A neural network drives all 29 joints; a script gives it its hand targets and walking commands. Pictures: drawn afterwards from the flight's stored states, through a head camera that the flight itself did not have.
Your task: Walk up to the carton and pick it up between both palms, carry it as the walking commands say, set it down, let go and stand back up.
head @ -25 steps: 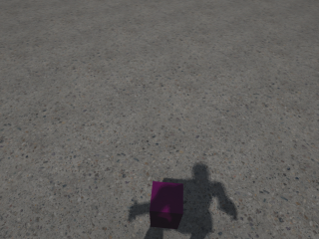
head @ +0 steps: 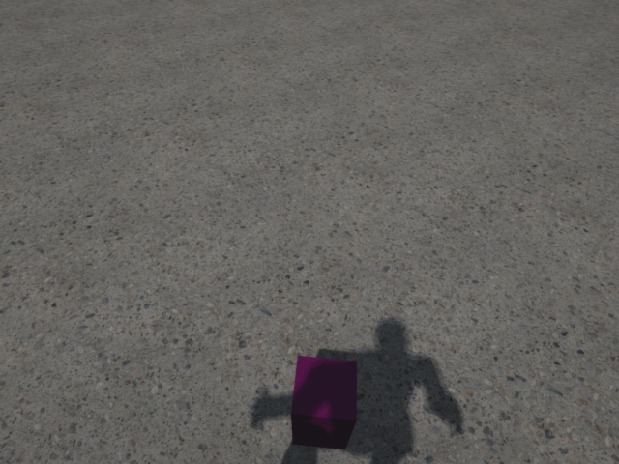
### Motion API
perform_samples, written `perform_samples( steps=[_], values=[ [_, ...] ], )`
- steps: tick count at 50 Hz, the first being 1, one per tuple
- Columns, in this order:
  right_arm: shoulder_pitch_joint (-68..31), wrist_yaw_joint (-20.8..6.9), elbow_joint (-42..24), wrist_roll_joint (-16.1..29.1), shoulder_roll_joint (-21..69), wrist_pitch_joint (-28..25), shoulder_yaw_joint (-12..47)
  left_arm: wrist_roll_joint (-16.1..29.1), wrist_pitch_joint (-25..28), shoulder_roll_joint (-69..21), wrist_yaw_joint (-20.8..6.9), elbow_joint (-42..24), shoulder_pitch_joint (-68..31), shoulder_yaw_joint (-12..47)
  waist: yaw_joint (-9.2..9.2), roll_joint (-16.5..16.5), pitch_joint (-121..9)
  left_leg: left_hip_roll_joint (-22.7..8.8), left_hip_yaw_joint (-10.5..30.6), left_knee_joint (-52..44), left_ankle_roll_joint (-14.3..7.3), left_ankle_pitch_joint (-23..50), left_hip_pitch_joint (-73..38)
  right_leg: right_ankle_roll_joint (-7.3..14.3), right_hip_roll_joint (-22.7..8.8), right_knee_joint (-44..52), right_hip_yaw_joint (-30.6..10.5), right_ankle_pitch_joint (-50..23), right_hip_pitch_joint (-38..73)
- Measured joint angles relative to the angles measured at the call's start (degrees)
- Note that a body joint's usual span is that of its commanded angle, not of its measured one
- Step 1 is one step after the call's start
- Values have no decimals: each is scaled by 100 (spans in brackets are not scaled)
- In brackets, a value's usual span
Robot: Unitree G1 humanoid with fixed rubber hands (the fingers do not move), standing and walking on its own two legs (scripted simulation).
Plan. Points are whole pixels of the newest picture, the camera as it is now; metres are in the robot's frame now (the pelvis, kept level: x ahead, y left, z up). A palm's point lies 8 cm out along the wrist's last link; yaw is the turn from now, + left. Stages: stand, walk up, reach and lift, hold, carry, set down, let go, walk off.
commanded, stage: walk up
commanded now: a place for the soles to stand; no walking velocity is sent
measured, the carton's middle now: (322, 405) +0.38 -0.03 -0.63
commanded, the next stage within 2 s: reach and lift in 0.10 s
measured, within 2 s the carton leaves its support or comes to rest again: neither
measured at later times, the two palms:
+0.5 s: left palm (157, 430) +0.19 +0.23 -0.14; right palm out of the picture +0.13 -0.28 -0.14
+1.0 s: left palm (198, 408) +0.24 +0.20 -0.19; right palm (458, 420) +0.24 -0.23 -0.19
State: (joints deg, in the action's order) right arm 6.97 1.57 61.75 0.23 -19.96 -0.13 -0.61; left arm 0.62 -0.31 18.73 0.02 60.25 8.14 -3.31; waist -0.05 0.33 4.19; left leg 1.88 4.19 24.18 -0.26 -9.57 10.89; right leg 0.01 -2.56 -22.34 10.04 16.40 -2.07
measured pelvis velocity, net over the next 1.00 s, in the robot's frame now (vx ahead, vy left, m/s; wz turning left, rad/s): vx -0.08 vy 0.00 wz -0.11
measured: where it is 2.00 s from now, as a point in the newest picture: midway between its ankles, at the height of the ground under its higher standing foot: outside the picture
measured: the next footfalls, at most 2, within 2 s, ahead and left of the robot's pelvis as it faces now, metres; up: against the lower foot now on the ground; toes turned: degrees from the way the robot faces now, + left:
none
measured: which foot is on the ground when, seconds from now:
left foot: down 0.00-1.00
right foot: down 0.00-1.00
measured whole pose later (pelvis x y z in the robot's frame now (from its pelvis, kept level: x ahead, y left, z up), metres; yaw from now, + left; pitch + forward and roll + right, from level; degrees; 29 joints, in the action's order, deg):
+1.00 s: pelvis -0.08 +0.00 -0.10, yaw -6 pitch +20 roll -1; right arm -25.7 1.3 37.1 -0.6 -9.7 17.0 -8.3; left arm 1.9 -17.7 9.5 1.1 29.9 -18.3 -9.7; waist -1.3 -0.5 3.1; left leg -0.5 1.2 61.0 0.8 -17.6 63.2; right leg 1.4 0.5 -64.8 2.2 26.2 -58.3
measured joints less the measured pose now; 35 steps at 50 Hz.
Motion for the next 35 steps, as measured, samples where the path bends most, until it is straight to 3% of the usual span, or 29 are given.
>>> perform_samples(
  steps=[6, 11, 17, 20, 26, 35],
  values=[
    [22, 8, -9, -3, -2, 5, -4, 1, -12, 15, 5, -12, 21, -7, 2, 4, 7, 10, 17, 25, 1, -18, 3, -2, -9, -25, 15, 26, 7],
    [-265, -223, -1749, -366, 293, 1020, -360, -26, -1091, -145, -124, -1786, 156, -480, -16, -44, 48, -182, -309, 834, 33, -381, 914, 76, 139, -1022, -443, 339, -1123],
    [-768, -446, -2386, -202, 567, 1993, -480, -237, -2068, -361, -195, -2758, -597, -548, 62, -147, 175, -252, -443, 1197, 58, -400, 1571, 105, 198, -1506, -632, 411, -1891],
    [-665, -507, -2650, -216, 519, 2040, -415, -346, -2046, -552, -173, -2964, -730, -652, 20, -137, 170, -284, -522, 1366, 55, -482, 1822, 103, 221, -1711, -729, 476, -2195],
    [-643, -504, -3171, -338, 437, 1626, -461, -335, -1571, -833, -165, -3022, -695, -911, -56, -48, 61, -349, -656, 2162, 39, -824, 2717, 85, 264, -2564, -907, 790, -3172],
    [-1396, -268, -3176, -191, 727, 1638, -418, 20, -1542, -862, -69, -3355, -929, -767, -205, -171, -94, -244, -515, 3205, 85, -1097, 3976, 117, 225, -3753, -902, 1217, -4410]
  ],
)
